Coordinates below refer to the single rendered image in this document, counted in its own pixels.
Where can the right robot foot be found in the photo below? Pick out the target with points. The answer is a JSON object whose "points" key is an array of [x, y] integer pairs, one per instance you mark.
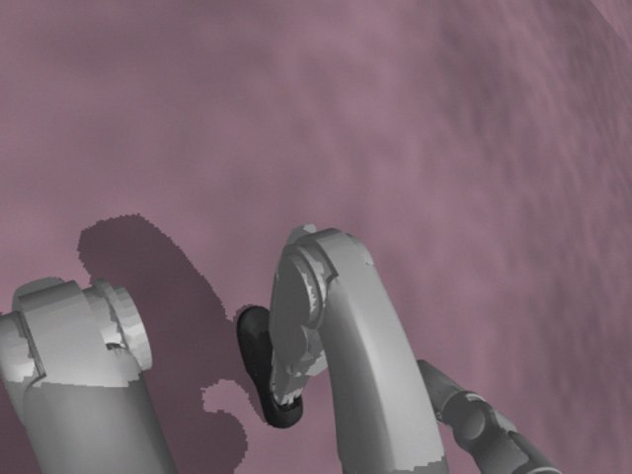
{"points": [[257, 350]]}

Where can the right robot arm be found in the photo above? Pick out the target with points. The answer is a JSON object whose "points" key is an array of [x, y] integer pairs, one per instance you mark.
{"points": [[491, 438]]}

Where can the right robot hand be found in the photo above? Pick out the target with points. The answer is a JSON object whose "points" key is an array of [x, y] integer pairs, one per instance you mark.
{"points": [[439, 386]]}

